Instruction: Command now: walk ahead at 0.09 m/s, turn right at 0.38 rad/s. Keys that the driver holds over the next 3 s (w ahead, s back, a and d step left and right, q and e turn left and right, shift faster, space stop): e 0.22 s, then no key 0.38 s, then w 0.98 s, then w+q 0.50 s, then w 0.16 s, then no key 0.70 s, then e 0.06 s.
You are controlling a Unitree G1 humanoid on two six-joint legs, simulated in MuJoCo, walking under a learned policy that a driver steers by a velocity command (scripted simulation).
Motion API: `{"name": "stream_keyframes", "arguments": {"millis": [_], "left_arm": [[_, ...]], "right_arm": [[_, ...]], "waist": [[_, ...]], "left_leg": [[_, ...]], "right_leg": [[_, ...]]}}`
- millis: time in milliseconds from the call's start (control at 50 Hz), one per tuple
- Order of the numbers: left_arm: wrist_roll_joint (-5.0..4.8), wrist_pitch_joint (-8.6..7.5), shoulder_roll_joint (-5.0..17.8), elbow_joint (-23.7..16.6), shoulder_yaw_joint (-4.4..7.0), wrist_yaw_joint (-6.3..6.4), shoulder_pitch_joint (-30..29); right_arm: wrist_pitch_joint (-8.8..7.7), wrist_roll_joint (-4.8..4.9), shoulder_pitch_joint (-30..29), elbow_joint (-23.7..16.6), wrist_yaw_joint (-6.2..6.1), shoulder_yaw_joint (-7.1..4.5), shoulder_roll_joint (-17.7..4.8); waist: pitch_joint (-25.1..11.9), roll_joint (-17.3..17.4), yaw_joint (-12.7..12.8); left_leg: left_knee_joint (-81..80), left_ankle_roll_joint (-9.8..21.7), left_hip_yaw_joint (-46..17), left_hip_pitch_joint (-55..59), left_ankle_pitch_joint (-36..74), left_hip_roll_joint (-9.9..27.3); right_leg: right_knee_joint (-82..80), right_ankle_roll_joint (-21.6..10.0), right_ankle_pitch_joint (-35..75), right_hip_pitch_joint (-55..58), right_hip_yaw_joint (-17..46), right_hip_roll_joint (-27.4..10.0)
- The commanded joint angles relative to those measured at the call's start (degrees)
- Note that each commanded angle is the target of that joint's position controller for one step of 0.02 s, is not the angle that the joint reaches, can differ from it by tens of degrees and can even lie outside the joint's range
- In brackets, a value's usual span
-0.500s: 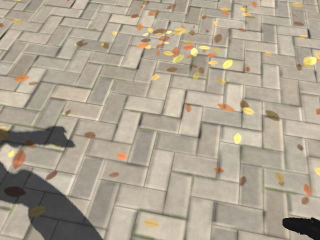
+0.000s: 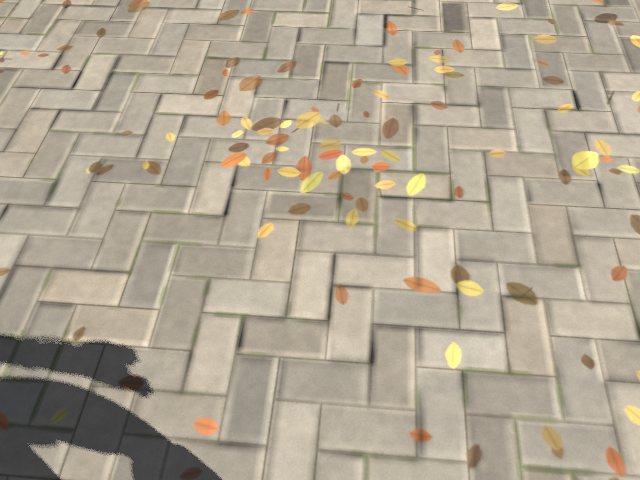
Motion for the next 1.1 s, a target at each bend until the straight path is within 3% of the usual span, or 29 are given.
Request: {"name": "stream_keyframes", "arguments": {"millis": [20,40,60,100,140,220,340,360,380,400,420,440,480,560,600,660,680,700,740,780,840,880,920,940,960,980,1000,1020,1100], "left_arm": [[0.05,0.44,11.1,-4.1,3.0,0.98,8.0],[-0.57,0.9,9.6,-5.4,2.72,1.23,4.2],[-1.28,1.56,8.4,-5.9,2.33,1.46,1.7],[-0.84,2.75,8.7,-6.8,2.42,2.15,-0.9],[-0.22,3.45,9.7,-7.4,3.01,2.81,-0.3],[-0.91,3.98,10.8,-8.3,3.79,3.84,0.1],[-0.93,5.49,8.5,-8.6,2.63,3.83,-0.3],[-0.89,5.53,7.3,-8.0,2.17,3.84,1.6],[-0.17,5.29,4.5,-8.0,1.31,3.72,3.5],[-0.78,4.59,5.6,-10.2,1.91,3.61,1.1],[-0.04,4.14,9.3,-9.3,2.95,3.76,0.4],[-0.58,4.23,10.3,-8.1,3.67,3.67,1.3],[-0.4,5.15,7.7,-6.0,3.29,4.07,3.5],[-0.9,5.2,1.9,-6.3,0.94,3.58,0.5],[-1.47,5.14,2.4,-6.3,0.95,3.42,-0.7],[-0.94,5.26,4.2,-3.9,1.18,3.37,2.5],[-0.66,5.2,6.6,-4.0,1.55,3.73,4.1],[-0.62,5.12,10.1,-2.7,2.6,3.69,5.8],[-0.5,3.93,9.7,-1.7,2.7,2.89,10.3],[-0.81,2.14,9.5,-1.1,2.43,3.18,10.1],[-1.86,0.91,8.9,-1.0,2.34,3.2,9.1],[-2.39,1.4,9.3,-1.7,2.49,2.85,5.8],[-1.81,1.58,7.7,-1.9,2.03,2.68,5.7],[-1.35,1.19,5.1,-2.4,1.15,2.54,4.7],[-0.71,0.28,0.7,-4.8,-0.18,2.56,5.0],[-2.2,-0.78,3.6,-6.3,0.67,3.04,4.5],[-3.41,-1.48,6.9,-5.9,1.67,2.97,4.2],[-3.45,-1.77,7.1,-5.3,1.7,2.68,3.6],[-1.48,-1.64,4.4,-3.9,1.51,1.55,3.7]], "right_arm": [[-0.47,0.43,5.3,-4.1,0.72,-0.94,-6.2],[0.17,1.35,2.4,-4.5,0.71,-1.09,-6.4],[0.92,1.03,0.8,-4.5,0.34,-1.33,-6.4],[1.98,0.27,-0.3,-5.1,-0.45,-1.55,-6.0],[1.85,0.41,0.8,-4.8,-0.7,-1.22,-4.4],[1.21,0.55,-0.2,-4.8,-0.71,-1.09,-4.3],[-0.25,0.73,2.8,-3.8,0.85,-1.27,-3.9],[-0.47,0.06,3.2,-4.0,1.0,-1.52,-5.0],[-0.53,-1.4,3.6,-4.9,0.84,-2.05,-8.7],[-0.4,-2.84,1.6,-4.4,1.02,-2.52,-10.9],[-0.94,-2.66,-1.0,-6.1,0.96,-1.82,-8.1],[-1.19,-1.63,-2.0,-6.2,0.72,-1.78,-7.7],[-1.45,0.19,-3.3,-6.0,0.5,-1.3,-6.4],[-0.32,0.22,-1.6,-4.4,0.45,-0.61,-4.5],[0.42,0.32,0.8,-3.5,0.44,-0.92,-5.9],[0.28,1.1,2.9,-2.2,0.79,-0.41,-5.5],[-0.32,0.53,2.7,-2.2,1.14,-0.22,-5.4],[-1.24,0.24,3.1,-2.9,1.47,0.23,-3.3],[-2.54,1.23,-4.3,-4.9,1.53,-0.03,-3.7],[-3.52,2.41,-6.2,-6.2,1.57,-0.62,-4.4],[-5.03,2.6,-6.4,-6.5,3.03,-0.35,-3.4],[-5.3,1.98,-2.1,-4.1,3.87,-0.36,-2.5],[-4.53,1.8,6.4,-0.5,3.91,-1.43,-3.9],[-4.26,1.99,11.9,0.5,3.42,-2.06,-5.5],[-4.14,1.67,17.4,0.6,2.85,-3.37,-12.2],[-4.33,1.04,19.3,0.9,3.31,-3.48,-13.1],[-4.71,1.05,14.7,0.1,3.22,-2.34,-10.1],[-4.91,0.92,11.7,-0.6,3.09,-1.65,-7.9],[-4.66,0.45,8.1,-1.3,2.78,-0.68,-6.4]], "waist": [[-20.4,-8.8,2.3],[-15.4,-4.8,1.7],[-10.2,-1.0,0.9],[-7.0,-3.8,-0.7],[-7.7,-7.1,-0.6],[-9.9,-7.6,0.8],[-8.9,-8.6,-0.2],[-8.1,-6.7,-0.1],[-7.8,3.1,1.2],[-3.6,17.5,2.5],[-3.2,13.7,1.1],[-3.3,10.6,1.5],[-3.5,7.7,2.1],[-5.6,10.4,0.3],[-6.2,11.8,-1.2],[-5.6,9.3,-0.2],[-5.7,6.3,0.0],[-5.1,-2.8,-1.2],[1.6,-10.9,3.7],[7.2,-13.7,3.6],[5.0,-10.3,2.8],[1.6,-9.0,-0.1],[-1.9,-7.0,-3.6],[-3.3,-3.1,-6.3],[-6.2,13.7,-7.0],[-6.2,17.6,-7.4],[0.0,11.2,-5.2],[2.8,8.6,-4.0],[2.8,6.1,-1.4]], "left_leg": [[33.9,-2.5,-10.4,-21.6,-11.5,-1.2],[33.8,-2.4,-9.7,-23.6,-7.7,0.6],[29.2,-2.6,-9.0,-23.8,-4.9,2.4],[19.6,-3.2,-7.5,-18.6,0.3,2.8],[13.3,-4.2,-6.7,-15.6,1.9,1.5],[4.0,-5.0,-7.7,-12.2,6.1,1.1],[-13.8,-2.2,-4.7,-2.5,13.2,1.6],[-18.2,-0.5,-6.7,1.1,15.2,4.4],[-23.6,3.3,-18.0,4.2,16.9,15.2],[-27.4,11.1,-29.2,-2.8,19.9,22.2],[-27.7,13.7,-29.6,-4.3,21.3,22.7],[-26.3,12.8,-26.1,-3.0,23.8,20.8],[-23.6,10.6,-20.9,0.4,29.7,17.8],[-20.2,9.3,-13.0,4.0,39.3,13.0],[-19.0,10.0,-14.1,5.7,40.7,13.6],[-20.6,6.1,-14.1,-1.1,15.0,11.1],[-18.7,4.4,-13.1,-5.9,7.4,9.7],[-15.1,2.1,-6.0,-10.1,-0.7,3.6],[-1.5,-0.8,0.5,-16.6,-0.5,0.0],[4.9,1.2,-3.3,-22.5,-3.2,3.0],[-0.8,3.8,-4.2,-22.2,-1.9,5.6],[-10.9,3.2,0.0,-5.7,10.7,2.3],[-12.6,2.0,1.3,10.2,16.2,0.0],[-14.7,3.4,-4.3,17.1,13.1,4.1],[-23.1,9.6,-25.6,24.3,6.9,17.8],[-31.4,16.9,-45.3,23.6,-6.0,25.2],[-32.1,16.5,-42.7,19.8,-12.1,25.3],[-32.3,14.5,-36.5,17.0,-10.2,22.5],[-34.9,11.2,-19.9,10.6,12.6,15.7]], "right_leg": [[-9.4,-18.5,31.2,32.3,32.6,-20.5],[-10.5,-15.6,20.0,26.9,27.9,-17.8],[-12.7,-12.9,11.8,19.8,24.2,-15.5],[-15.4,-10.0,1.2,10.7,21.0,-10.7],[-15.8,-9.9,0.6,9.5,19.9,-9.0],[-14.9,-9.3,-4.4,10.1,22.0,-8.6],[-10.5,-6.2,-7.2,9.0,23.1,-7.5],[-8.1,-3.8,-10.0,6.6,21.4,-5.4],[2.0,-0.2,-17.4,1.8,15.6,-0.1],[9.0,2.1,-24.4,-2.2,7.4,5.5],[18.8,3.9,-25.6,-1.0,9.8,3.5],[24.4,4.7,-23.9,-2.1,9.8,4.1],[28.6,6.7,-20.5,-3.3,10.3,3.1],[13.5,8.6,-18.7,4.1,3.9,0.0],[4.5,8.6,-17.1,8.2,1.9,0.2],[-10.7,5.2,-4.8,21.0,1.0,0.5],[-7.5,2.9,-5.7,24.5,4.3,-2.9],[-5.9,-1.1,-15.6,23.2,7.7,-5.1],[-18.3,-8.2,-36.4,17.9,23.3,-13.3],[-22.0,-11.2,-33.3,17.2,30.8,-18.1],[-20.8,-8.8,-21.6,21.9,24.7,-16.7],[-18.5,-6.4,-14.1,14.8,16.2,-11.8],[-12.9,-4.3,-12.0,6.9,11.9,-8.9],[-4.0,-1.8,-10.8,1.9,8.7,-6.1],[17.1,2.8,-16.7,-7.8,1.3,0.3],[29.7,3.5,-26.9,-16.6,4.6,1.8],[35.5,1.9,-23.4,-21.7,6.6,-2.6],[36.0,0.7,-17.7,-22.5,5.8,-4.7],[28.4,1.4,-4.8,-16.7,3.3,-7.7]]}}
Next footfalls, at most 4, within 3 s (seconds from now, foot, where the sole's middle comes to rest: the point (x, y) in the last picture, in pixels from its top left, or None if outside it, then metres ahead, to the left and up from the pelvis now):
0.36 left None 0.19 0.13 -0.76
0.68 right None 0.04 -0.10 -0.76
1.42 right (433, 474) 0.47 -0.18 -0.76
1.96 left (340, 325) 0.81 0.00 -0.76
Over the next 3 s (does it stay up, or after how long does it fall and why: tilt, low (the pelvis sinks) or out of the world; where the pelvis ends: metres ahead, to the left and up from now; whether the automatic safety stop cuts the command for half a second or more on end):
stays up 1.01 -0.09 0.01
